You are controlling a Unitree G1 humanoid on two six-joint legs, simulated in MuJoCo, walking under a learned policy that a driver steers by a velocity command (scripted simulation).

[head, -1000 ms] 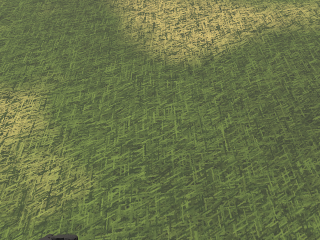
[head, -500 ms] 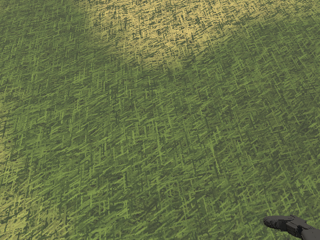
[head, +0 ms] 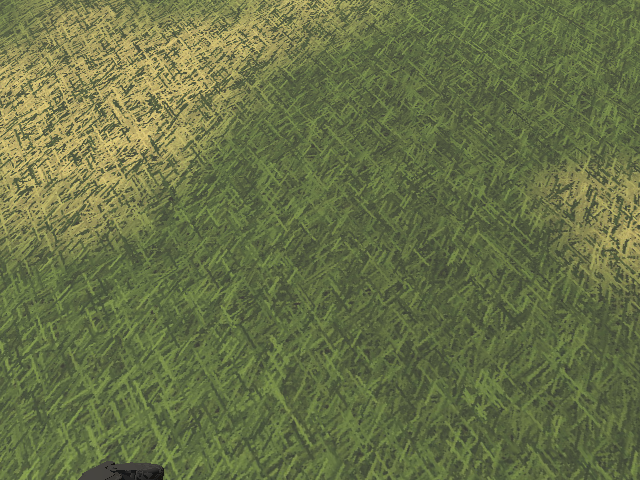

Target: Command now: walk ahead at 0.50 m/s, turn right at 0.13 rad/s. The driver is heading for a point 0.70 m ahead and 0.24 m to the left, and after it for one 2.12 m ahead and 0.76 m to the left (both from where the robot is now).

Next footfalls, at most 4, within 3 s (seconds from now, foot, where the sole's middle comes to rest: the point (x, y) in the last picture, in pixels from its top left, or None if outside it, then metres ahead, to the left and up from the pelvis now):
0.50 left None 0.40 0.12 -0.76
1.02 right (285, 339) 0.76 0.08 -0.76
1.46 left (194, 397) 0.63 0.28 -0.76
1.82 right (294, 363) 0.70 0.07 -0.76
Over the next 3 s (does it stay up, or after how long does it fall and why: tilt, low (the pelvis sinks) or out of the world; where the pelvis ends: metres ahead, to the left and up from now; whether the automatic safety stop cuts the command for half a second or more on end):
stays up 0.59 0.11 0.03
